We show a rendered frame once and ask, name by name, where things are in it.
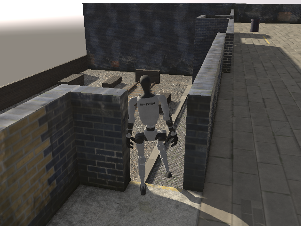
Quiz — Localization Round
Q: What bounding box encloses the right robot upper arm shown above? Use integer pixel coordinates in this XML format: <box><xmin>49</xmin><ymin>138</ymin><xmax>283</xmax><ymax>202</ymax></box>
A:
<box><xmin>157</xmin><ymin>94</ymin><xmax>170</xmax><ymax>121</ymax></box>

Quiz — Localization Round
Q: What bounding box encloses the right robot hand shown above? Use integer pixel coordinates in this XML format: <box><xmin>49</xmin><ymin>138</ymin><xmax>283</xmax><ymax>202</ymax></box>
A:
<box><xmin>167</xmin><ymin>134</ymin><xmax>178</xmax><ymax>147</ymax></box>

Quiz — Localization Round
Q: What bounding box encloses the robot left foot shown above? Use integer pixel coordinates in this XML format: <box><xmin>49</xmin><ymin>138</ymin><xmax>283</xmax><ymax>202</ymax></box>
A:
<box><xmin>140</xmin><ymin>184</ymin><xmax>146</xmax><ymax>195</ymax></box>

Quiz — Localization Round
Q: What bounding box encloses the left robot hand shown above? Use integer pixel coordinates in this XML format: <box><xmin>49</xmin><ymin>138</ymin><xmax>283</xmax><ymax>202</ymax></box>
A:
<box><xmin>126</xmin><ymin>137</ymin><xmax>136</xmax><ymax>149</ymax></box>

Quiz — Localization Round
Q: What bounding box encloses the robot torso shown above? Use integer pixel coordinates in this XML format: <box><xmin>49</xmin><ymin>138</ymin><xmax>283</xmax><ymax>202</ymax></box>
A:
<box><xmin>137</xmin><ymin>94</ymin><xmax>159</xmax><ymax>141</ymax></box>

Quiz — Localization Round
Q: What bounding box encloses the robot right forearm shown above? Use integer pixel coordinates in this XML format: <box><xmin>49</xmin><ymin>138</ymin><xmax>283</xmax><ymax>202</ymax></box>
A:
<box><xmin>166</xmin><ymin>113</ymin><xmax>176</xmax><ymax>136</ymax></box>

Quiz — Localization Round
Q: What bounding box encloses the robot left forearm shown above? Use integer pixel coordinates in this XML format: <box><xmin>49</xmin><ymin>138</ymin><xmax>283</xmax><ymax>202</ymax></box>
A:
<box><xmin>126</xmin><ymin>117</ymin><xmax>134</xmax><ymax>138</ymax></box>

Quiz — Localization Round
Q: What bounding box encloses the left robot upper arm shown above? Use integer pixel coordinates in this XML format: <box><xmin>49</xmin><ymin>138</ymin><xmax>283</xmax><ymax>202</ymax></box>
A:
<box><xmin>128</xmin><ymin>97</ymin><xmax>137</xmax><ymax>123</ymax></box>

